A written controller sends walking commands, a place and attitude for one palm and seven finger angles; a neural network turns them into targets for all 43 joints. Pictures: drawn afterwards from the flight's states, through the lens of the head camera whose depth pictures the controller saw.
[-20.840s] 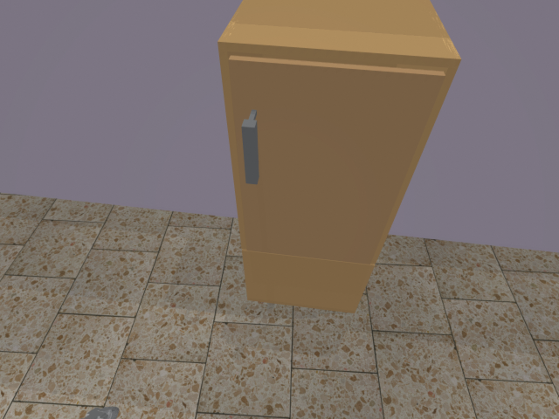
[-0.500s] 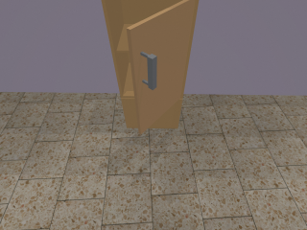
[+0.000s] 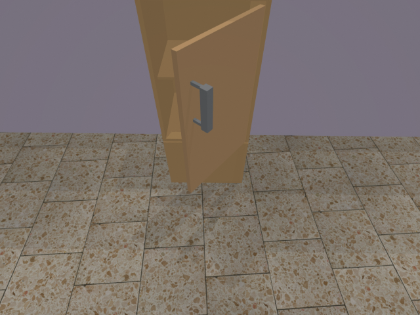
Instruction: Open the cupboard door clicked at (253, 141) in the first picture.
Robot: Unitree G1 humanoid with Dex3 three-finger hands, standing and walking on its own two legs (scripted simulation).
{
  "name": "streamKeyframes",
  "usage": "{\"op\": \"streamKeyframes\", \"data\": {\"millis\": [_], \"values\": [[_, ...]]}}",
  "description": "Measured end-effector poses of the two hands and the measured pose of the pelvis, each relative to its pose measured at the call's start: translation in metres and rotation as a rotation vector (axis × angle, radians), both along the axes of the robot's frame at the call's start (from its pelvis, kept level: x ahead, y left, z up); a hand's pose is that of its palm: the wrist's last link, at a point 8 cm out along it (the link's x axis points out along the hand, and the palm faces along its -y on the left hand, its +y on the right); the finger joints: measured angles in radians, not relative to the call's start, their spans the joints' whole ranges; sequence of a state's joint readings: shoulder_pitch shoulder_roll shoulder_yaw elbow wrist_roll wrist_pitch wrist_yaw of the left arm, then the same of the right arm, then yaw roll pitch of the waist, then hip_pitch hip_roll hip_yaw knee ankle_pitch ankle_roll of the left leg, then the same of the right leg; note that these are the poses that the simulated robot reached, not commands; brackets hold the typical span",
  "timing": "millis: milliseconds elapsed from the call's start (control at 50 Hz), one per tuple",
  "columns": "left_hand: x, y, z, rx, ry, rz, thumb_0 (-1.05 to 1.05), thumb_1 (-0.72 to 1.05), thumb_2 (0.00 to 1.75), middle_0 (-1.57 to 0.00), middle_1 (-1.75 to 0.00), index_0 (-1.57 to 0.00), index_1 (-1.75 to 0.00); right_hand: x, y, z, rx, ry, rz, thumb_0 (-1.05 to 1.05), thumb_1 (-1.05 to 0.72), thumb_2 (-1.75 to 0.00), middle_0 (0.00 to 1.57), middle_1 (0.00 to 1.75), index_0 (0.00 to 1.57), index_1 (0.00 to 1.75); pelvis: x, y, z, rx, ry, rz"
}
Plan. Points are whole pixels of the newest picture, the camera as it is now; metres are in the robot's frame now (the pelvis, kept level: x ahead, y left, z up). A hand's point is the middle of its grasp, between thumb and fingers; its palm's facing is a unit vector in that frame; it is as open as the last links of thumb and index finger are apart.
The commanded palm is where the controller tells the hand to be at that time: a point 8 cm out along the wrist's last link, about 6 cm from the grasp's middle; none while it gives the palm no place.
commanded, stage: let the arm hang, fingers relaxed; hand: left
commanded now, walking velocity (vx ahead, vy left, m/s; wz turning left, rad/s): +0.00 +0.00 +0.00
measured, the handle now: (200, 106) +0.63 +0.07 +0.03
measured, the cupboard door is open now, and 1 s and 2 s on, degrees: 51 51 51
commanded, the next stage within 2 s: look to check the result in 0.02 s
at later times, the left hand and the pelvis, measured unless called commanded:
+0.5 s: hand out of the picture +0.06 +0.21 -0.17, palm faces +0.02 -0.96 -0.27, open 7.3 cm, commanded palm none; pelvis +0.02 +0.00 +0.00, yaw +0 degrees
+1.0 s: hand out of the picture +0.07 +0.19 -0.18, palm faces -0.07 -0.97 -0.24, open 7.3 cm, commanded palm none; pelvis +0.01 -0.01 -0.01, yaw -7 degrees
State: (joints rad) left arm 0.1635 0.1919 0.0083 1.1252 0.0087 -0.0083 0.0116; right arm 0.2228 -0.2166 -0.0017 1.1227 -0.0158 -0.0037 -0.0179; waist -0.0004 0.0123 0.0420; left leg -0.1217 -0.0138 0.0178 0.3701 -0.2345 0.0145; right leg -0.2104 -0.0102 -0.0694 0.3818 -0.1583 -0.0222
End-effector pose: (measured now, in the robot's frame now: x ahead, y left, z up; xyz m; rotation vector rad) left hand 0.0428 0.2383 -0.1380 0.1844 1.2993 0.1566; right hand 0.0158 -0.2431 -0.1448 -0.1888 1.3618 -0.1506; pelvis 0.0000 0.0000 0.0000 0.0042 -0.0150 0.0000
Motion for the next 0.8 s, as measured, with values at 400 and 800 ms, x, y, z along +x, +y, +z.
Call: {"op": "streamKeyframes", "data": {"millis": [400, 800], "values": [[0.002, 0.015, 0.005, 0.042, 0.053, 0.020, 0.00, 0.91, 0.90, -0.20, -0.30, -0.20, -0.30, 0.026, -0.002, 0.000, -0.003, 0.009, 0.012, 0.00, -0.90, -0.89, 0.20, 0.30, 0.20, 0.30, 0.020, -0.001, 0.002, -0.005, 0.008, 0.004], [0.027, 0.012, 0.004, 0.035, 0.010, 0.001, 0.00, 0.91, 0.90, -0.20, -0.30, -0.20, -0.30, 0.035, -0.008, 0.003, -0.027, -0.011, 0.002, 0.00, -0.90, -0.89, 0.20, 0.30, 0.20, 0.30, 0.025, -0.001, 0.001, -0.004, 0.009, -0.014]]}}
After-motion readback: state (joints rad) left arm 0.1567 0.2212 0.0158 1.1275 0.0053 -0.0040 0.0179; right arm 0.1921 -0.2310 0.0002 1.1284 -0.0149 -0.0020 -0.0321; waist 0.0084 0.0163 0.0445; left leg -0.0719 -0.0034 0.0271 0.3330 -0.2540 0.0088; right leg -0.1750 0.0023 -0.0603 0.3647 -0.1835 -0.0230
